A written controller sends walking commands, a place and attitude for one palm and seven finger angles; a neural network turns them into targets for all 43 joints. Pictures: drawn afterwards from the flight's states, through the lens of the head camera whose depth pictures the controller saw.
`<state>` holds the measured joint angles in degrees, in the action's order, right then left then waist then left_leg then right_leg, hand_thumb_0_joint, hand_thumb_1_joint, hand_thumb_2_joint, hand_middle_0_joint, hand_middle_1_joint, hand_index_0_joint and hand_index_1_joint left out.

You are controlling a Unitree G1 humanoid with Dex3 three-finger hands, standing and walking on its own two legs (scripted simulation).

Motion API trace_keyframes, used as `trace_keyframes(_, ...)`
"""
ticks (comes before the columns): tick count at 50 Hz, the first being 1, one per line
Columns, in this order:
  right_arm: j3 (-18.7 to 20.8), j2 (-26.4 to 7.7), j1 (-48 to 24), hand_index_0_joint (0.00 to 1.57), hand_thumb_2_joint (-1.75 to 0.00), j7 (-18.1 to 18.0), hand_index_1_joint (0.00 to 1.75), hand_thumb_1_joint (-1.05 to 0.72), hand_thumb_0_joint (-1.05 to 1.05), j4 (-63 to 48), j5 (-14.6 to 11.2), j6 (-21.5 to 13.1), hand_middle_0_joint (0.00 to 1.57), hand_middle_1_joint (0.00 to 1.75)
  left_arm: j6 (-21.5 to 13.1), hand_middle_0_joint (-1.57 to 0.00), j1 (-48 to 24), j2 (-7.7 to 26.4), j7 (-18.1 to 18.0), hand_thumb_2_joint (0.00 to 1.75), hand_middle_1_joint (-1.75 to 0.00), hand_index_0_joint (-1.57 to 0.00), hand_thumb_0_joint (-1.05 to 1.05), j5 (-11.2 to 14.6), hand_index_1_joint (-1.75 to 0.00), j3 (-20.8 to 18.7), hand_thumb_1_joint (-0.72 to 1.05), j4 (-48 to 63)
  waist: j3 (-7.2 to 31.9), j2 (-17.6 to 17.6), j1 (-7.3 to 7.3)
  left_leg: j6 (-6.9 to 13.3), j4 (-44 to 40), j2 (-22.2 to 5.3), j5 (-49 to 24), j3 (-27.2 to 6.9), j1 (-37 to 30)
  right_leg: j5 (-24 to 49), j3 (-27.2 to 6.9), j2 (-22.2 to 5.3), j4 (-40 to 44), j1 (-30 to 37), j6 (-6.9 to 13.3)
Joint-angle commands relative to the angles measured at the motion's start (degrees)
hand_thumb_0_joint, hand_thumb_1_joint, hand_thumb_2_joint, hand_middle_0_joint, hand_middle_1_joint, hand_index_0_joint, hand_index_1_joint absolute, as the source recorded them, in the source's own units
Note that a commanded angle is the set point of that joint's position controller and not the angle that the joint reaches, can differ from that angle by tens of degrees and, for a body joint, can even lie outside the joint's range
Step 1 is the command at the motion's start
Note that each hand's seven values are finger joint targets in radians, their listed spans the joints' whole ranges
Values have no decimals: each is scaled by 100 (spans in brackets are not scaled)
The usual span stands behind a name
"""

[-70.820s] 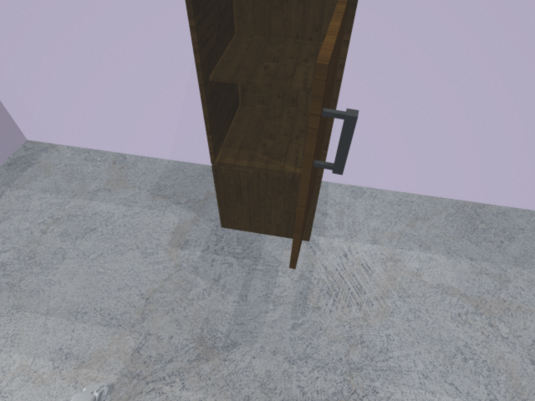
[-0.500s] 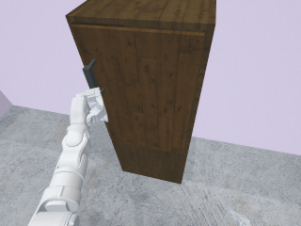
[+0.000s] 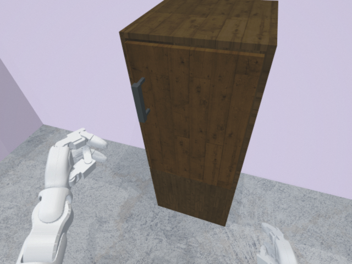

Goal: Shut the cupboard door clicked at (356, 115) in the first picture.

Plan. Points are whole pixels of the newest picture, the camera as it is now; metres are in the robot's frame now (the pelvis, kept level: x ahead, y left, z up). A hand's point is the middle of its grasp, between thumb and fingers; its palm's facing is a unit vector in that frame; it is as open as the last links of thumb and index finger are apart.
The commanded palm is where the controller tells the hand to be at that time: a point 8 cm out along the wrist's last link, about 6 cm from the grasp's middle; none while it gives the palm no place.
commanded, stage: draw the hand back to the body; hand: left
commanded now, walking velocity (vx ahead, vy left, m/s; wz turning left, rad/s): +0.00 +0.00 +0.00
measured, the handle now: (142, 100) +0.57 +0.17 +0.08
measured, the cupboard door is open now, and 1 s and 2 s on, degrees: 0 0 0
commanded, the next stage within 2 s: step back with the hand held close in 0.74 s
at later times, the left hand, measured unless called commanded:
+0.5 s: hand (29, 188) +0.20 +0.28 +0.15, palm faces +0.51 -0.76 -0.41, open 6.9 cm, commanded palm +0.15 +0.31 +0.17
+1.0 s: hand (45, 183) +0.21 +0.26 +0.15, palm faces +0.44 -0.78 -0.45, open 7.4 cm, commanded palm +0.15 +0.30 +0.17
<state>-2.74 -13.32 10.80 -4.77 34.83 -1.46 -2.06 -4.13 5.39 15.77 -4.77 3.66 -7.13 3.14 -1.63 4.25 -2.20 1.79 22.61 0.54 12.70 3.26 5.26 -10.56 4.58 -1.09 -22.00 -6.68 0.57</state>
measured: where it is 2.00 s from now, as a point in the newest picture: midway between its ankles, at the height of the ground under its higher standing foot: outside the picture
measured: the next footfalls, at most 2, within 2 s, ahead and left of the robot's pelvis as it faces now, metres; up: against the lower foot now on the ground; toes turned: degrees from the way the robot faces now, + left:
none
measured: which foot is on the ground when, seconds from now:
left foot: down 0.00-1.00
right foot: down 0.00-1.00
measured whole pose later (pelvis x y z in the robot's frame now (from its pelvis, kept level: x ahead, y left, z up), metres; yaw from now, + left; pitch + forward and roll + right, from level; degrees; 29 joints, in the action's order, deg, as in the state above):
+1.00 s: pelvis +0.01 +0.00 +0.00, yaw +1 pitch -1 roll -1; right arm -0.3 -14.1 11.4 -3.9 34.4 -0.8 -2.2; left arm -6.7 27.5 20.1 -6.2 3.6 -21.1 20.5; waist -0.1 5.4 -1.4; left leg 1.4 27.6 -0.7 15.7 1.7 11.1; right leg -12.0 6.0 0.0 -23.1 -10.3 0.9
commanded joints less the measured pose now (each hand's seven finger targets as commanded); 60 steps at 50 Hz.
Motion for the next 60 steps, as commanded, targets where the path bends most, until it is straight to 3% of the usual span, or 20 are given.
trace_keyframes(1, 248, -554, -804, 20, -90, 2, 30, -90, 0, -885, 23, -266, 20, 30, -389, -67, -754, 814, -85, 90, -81, -67, 0, 26, -81, -560, 90, 1612, 619, -428, 42, -56, -601, -113, -382, -374, 44, 70, -240, 125, 417, 289, 55)
trace_keyframes(4, 271, -579, -815, 20, -90, 30, 30, -90, 0, -865, 50, -241, 20, 30, -361, -58, -52, 1001, -80, 90, -72, -58, 0, 35, -72, -917, 90, 1694, 501, -381, -53, -75, -596, -116, -554, -388, 135, 226, -233, 131, 422, 370, 64)
trace_keyframes(10, 304, -524, -796, 20, -90, 62, 30, -90, 0, -911, 92, -325, 20, 30, -443, -42, 562, 1353, -149, 90, -54, -42, 0, 7, -54, -1485, 90, 2798, 854, 162, -123, -158, -462, -124, -1144, -450, 79, 676, -205, 95, 229, 651, 83)
trace_keyframes(14, 346, -537, -763, 20, -90, 78, 30, -90, 0, -855, 106, -425, 20, 30, -422, -31, 1353, 1505, -195, 90, -42, -31, 0, 7, -42, -1846, 90, 2937, 647, 30, -166, -174, -363, -170, -1476, -429, 138, 875, -188, 119, 241, 531, 61)
trace_keyframes(18, 376, -523, -693, 20, -90, 85, 30, -90, 0, -833, 77, -462, 20, 30, -416, -20, 1729, 1508, -230, 90, -30, -20, 0, 45, -30, -2069, 90, 2975, 355, -60, -146, -195, -413, -177, -1166, -421, 267, 610, -153, 109, 250, 366, 54)
trace_keyframes(22, 392, -603, -653, 20, -90, 50, 30, -90, 0, -743, 69, -490, 20, 30, -344, -20, 1250, 1130, -239, 90, -30, -20, 0, -5, -30, -1590, 90, 2703, -7, -173, 7, -117, -461, -175, -718, -400, 271, 239, -171, 80, 351, 16, 21)
trace_keyframes(28, 405, -585, -676, 20, -90, -12, 30, -90, 0, -752, 109, -599, 20, 30, -413, -20, 1210, 1388, -339, 90, -30, -20, 0, -56, -30, -1749, 90, 3048, 732, -173, -120, -71, -386, -98, -1013, -402, 28, 498, -191, 63, 231, 416, 40)
trace_keyframes(30, 383, -552, -685, 20, -90, -15, 30, -90, 0, -760, 125, -622, 20, 30, -418, -20, 1334, 1504, -346, 90, -30, -20, 0, -45, -30, -1877, 90, 3225, 915, 74, -168, -88, -318, -69, -1222, -372, 39, 733, -217, 24, 200, 618, 48)
trace_keyframes(34, 353, -521, -725, 20, -90, -4, 30, -90, 0, -730, 128, -621, 20, 30, -387, -20, 1600, 1584, -329, 90, -30, -20, 0, -22, -30, -2041, 90, 3138, 578, 103, -195, -128, -262, -82, -1425, -356, 173, 948, -218, 59, 255, 539, 61)
trace_keyframes(39, 366, -503, -698, 20, -90, 15, 30, -90, 0, -725, 94, -550, 20, 30, -325, -20, 1773, 1366, -254, 90, -30, -20, 0, 19, -30, -1933, 90, 2735, 144, -9, -152, -130, -321, -140, -1355, -296, 225, 856, -205, 80, 328, 284, 40)
trace_keyframes(43, 406, -524, -698, 20, -90, 25, 30, -90, 0, -780, 80, -492, 20, 30, -361, -20, 1678, 1328, -233, 90, -30, -20, 0, 35, -30, -1858, 90, 2772, 286, -297, -123, -77, -334, -135, -1112, -266, 199, 637, -229, 58, 332, 303, 4)
trace_keyframes(44, 365, -616, -592, 20, -90, 53, 30, -90, 0, -1016, -28, -399, 20, 30, -599, -20, 748, 2273, -312, 90, -30, -20, 0, -25, -30, -2713, 90, 3001, -146, 21, 77, 3, -144, -225, -517, -388, 666, 718, -677, -264, 557, -139, 36)
trace_keyframes(45, 465, -604, -559, 20, -90, 35, 30, -90, 0, -914, 43, -352, 20, 30, -629, -20, 1551, 1711, -244, 90, -30, -20, 0, 10, -30, -2258, 90, 2709, 297, -548, 61, 45, 185, -271, -465, -475, 769, 651, -742, -521, 517, -162, 101)
trace_keyframes(46, 488, -620, -568, 20, -90, 48, 30, -90, 0, -916, 66, -309, 20, 30, -601, -20, 1912, 1570, -231, 90, -30, -20, 0, 12, -30, -2091, 90, 2626, 357, -771, 81, 56, 375, -233, -448, -402, 646, 686, -899, -652, 590, -370, 146)
trace_keyframes(48, 495, -607, -562, 20, -90, 74, 30, -90, 0, -958, 51, -216, 20, 30, -635, -20, 2088, 1550, -257, 90, -30, -20, 0, -4, -30, -2000, 90, 2834, 620, -851, 120, 36, 686, -178, -378, -365, 716, 726, -985, -886, 533, -425, 226)
trace_keyframes(51, 520, -603, -511, 20, -90, 30, 30, -90, 0, -1003, 24, -118, 20, 30, -685, -20, 2392, 1685, -353, 90, -30, -20, 0, 7, -30, -2126, 90, 3173, 1103, -617, 156, -11, 824, -227, -500, -399, 858, 1412, -995, -1066, 122, -194, 341)
trace_keyframes(54, 562, -698, -567, 20, -90, -70, 30, -90, 0, -1079, 48, -34, 20, 30, -716, -20, 2497, 2076, -465, 90, -30, -20, 0, 19, -30, -2505, 90, 3654, 1368, -198, 164, -33, 603, -396, -1531, -485, 638, 1880, -765, -817, -343, -221, 209)
trace_keyframes(56, 558, -728, -532, 20, -90, -111, 30, -90, 0, -1198, 40, 35, 20, 30, -718, -20, 2493, 2040, -491, 90, -30, -20, 0, 24, -30, -2484, 90, 3888, 1454, 90, 166, -27, 421, -597, -2505, -719, 764, 2156, -518, -487, -844, -7, 67)
trace_keyframes(59, 588, -763, -532, 20, -90, -147, 30, -90, 0, -1234, 72, 73, 20, 30, -694, -20, 2523, 2141, -494, 90, -30, -20, 0, 24, -30, -2642, 90, 3820, 1344, 325, 111, -11, 261, -796, -2947, -882, 986, 1736, -425, -204, -1134, -47, -31)
trace_keyframes(60, 573, -719, -462, 20, -90, -138, 30, -90, 0, -1254, 68, 66, 20, 30, -710, -20, 2501, 1990, -480, 90, -30, -20, 0, 19, -30, -2512, 90, 3852, 1315, 305, 141, -11, 203, -871, -2939, -915, 1072, 1433, -411, -173, -1227, -59, -41)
